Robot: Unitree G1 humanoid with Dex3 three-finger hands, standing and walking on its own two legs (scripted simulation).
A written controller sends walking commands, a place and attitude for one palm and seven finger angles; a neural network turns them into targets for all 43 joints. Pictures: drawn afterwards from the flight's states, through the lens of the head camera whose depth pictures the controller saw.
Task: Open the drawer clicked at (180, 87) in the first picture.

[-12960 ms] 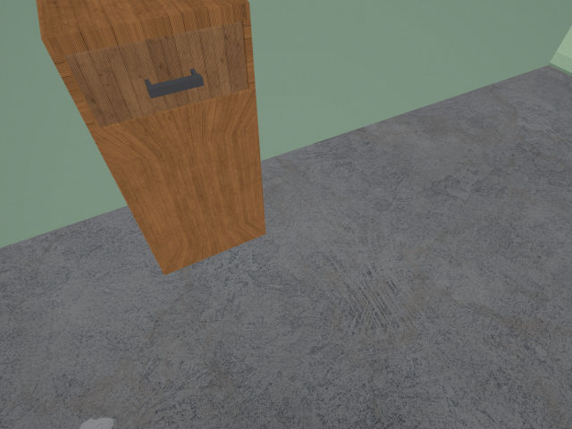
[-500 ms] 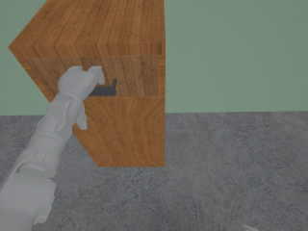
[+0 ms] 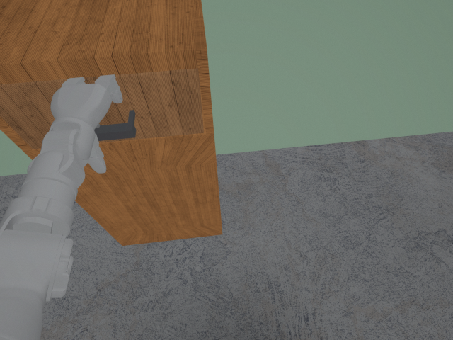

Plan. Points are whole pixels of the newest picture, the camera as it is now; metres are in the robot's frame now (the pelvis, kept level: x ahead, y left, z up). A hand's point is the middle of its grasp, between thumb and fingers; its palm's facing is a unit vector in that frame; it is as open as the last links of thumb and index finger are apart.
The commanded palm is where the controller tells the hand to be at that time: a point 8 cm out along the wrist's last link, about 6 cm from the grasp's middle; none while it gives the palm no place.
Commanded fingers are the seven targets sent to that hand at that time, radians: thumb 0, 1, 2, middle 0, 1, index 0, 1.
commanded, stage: move the hooked fingers above the handle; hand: left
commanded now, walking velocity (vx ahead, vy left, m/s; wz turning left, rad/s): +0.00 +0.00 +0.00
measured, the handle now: (103, 125) +0.53 +0.24 +0.04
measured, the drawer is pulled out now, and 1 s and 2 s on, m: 0.00 0.00 0.00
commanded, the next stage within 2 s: lower the fingers behind the handle in 1.52 s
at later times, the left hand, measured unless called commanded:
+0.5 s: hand (91, 125) +0.48 +0.23 +0.10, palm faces -0.03 +0.00 -1.00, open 13.8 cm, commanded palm +0.46 +0.24 +0.16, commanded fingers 0.00 -0.50 0.30 -0.30 -1.20 -0.30 -1.20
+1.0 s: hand (90, 129) +0.48 +0.24 +0.09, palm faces -0.03 +0.00 -1.00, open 13.8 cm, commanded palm +0.46 +0.24 +0.16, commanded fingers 0.00 -0.50 0.30 -0.30 -1.20 -0.30 -1.20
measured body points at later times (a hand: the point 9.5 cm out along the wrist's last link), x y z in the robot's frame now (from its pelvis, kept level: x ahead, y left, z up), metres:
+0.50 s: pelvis -0.01 +0.00 +0.00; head +0.06 -0.01 +0.44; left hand +0.47 +0.23 +0.15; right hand +0.06 -0.27 -0.13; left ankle -0.05 +0.10 -0.73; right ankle +0.00 -0.12 -0.73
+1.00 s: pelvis +0.00 +0.00 +0.00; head +0.07 -0.01 +0.45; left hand +0.47 +0.23 +0.15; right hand +0.04 -0.27 -0.14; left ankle -0.05 +0.10 -0.73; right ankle +0.00 -0.12 -0.73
